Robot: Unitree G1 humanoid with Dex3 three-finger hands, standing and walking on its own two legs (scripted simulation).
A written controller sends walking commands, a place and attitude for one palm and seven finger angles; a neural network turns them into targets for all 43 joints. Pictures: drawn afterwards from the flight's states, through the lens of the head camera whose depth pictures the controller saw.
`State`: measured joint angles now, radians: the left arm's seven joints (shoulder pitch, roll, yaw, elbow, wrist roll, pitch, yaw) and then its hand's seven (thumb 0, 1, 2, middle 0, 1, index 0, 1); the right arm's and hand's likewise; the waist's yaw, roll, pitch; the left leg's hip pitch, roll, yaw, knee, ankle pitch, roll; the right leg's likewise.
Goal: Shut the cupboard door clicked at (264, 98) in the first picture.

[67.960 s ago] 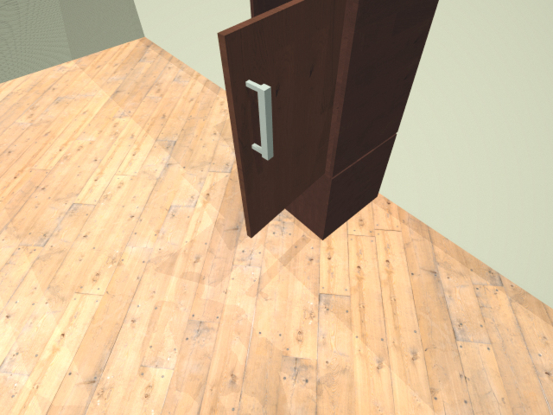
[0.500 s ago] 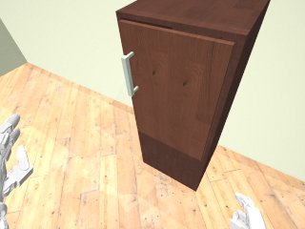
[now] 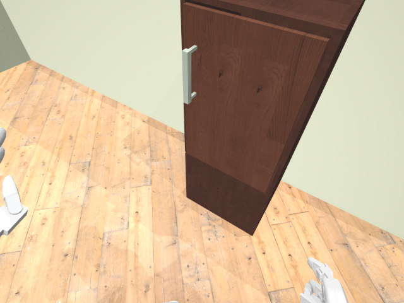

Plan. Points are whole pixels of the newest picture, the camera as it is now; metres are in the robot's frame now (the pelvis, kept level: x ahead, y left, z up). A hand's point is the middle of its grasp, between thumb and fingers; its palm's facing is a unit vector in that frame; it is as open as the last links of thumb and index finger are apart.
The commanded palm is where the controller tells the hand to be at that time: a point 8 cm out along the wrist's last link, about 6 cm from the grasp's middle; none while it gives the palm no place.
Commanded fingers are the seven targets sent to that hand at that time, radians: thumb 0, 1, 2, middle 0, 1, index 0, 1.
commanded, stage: step back with the hand held close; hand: left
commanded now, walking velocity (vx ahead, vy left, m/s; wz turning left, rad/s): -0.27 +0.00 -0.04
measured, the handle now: (190, 75) +0.72 +0.08 +0.07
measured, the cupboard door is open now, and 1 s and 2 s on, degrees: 0 0 0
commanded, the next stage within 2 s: stop stepping back and stand still in 0.42 s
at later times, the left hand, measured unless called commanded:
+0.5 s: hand out of the picture +0.10 +0.30 +0.19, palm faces +0.44 -0.83 -0.36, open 7.4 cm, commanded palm +0.04 +0.33 +0.19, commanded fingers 0.00 0.90 0.90 -0.20 -0.30 -0.20 -0.30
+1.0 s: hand out of the picture -0.04 +0.30 +0.18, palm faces +0.32 -0.85 -0.41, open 7.4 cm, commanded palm -0.07 +0.34 +0.19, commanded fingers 0.00 0.90 0.90 -0.20 -0.30 -0.20 -0.30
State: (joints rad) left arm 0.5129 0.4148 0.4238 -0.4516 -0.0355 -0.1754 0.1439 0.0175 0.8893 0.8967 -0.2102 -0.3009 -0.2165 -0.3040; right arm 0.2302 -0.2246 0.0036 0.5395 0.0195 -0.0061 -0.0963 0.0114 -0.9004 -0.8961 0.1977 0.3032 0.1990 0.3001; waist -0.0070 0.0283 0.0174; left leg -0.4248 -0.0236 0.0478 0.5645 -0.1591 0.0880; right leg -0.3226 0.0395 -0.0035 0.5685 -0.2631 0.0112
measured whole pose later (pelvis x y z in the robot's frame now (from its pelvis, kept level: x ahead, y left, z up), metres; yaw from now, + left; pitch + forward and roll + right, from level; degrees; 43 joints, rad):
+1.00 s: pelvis -0.25 +0.06 +0.01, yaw -7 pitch +0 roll +0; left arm 0.63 0.42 0.43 -0.58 -0.04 -0.19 0.14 0.02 0.89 0.90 -0.21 -0.30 -0.22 -0.30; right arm 0.32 -0.21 -0.01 0.69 0.00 -0.06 -0.06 0.01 -0.90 -0.90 0.20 0.30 0.20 0.30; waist -0.01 -0.08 -0.07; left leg -0.61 -0.01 0.04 1.10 -0.34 -0.01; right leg -0.23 0.00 -0.03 0.53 -0.31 -0.06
